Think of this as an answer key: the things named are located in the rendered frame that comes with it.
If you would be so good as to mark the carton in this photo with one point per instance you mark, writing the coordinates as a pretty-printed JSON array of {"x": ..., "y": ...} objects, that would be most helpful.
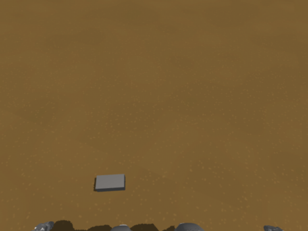
[{"x": 105, "y": 183}]

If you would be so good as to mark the left robot hand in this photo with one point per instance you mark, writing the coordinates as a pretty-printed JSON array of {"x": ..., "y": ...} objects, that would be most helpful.
[{"x": 47, "y": 226}]

